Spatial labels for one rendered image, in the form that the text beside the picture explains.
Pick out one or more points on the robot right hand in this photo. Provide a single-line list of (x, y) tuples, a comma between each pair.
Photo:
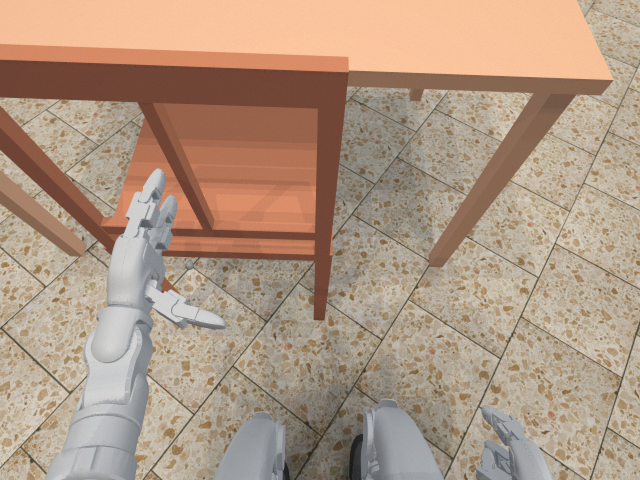
[(524, 461)]

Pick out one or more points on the chair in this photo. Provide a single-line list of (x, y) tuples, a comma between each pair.
[(249, 144)]

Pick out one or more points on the right robot shin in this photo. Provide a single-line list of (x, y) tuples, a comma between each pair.
[(370, 471)]

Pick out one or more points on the robot left forearm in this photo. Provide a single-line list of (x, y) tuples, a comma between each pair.
[(108, 419)]

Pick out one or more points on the table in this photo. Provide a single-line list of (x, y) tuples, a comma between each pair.
[(544, 47)]

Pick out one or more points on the robot left hand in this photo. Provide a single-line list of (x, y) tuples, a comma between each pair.
[(136, 257)]

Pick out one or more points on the robot right thigh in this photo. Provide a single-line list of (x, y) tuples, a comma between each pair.
[(391, 437)]

